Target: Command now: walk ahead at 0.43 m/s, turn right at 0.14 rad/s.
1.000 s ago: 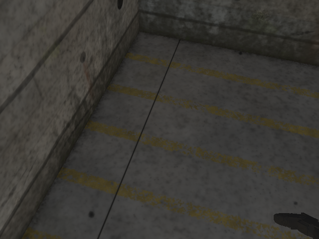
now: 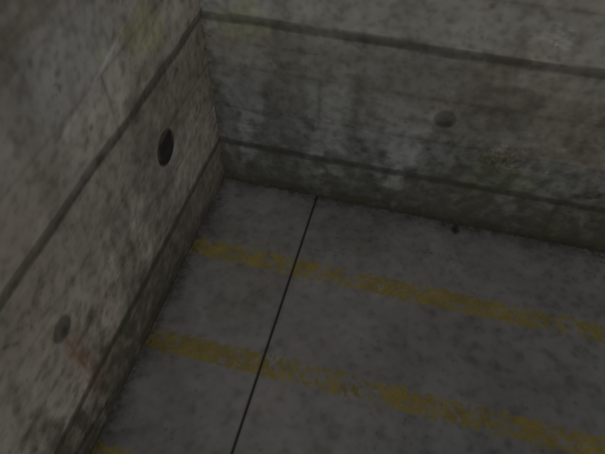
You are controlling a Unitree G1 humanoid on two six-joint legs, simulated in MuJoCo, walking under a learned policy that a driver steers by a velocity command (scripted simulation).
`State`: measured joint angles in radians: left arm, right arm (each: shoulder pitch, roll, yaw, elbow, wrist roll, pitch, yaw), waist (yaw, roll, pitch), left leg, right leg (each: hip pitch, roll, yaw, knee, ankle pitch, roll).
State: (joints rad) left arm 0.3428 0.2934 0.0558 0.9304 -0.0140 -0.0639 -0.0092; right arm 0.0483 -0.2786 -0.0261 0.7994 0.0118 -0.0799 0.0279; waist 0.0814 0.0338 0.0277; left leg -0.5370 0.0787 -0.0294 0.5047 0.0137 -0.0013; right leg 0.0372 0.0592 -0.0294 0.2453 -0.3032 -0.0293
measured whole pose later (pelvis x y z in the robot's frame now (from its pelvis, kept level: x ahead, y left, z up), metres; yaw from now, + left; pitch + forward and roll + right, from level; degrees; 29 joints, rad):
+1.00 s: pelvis +0.18 -0.01 +0.00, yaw -3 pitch -2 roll +0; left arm 0.13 0.24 0.03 1.07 0.01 0.02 0.01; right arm 0.20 -0.26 0.01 1.07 0.00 -0.01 -0.03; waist -0.01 0.01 0.04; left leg -0.14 0.07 0.05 0.47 -0.29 -0.05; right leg -0.20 0.03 0.01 0.48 -0.25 -0.02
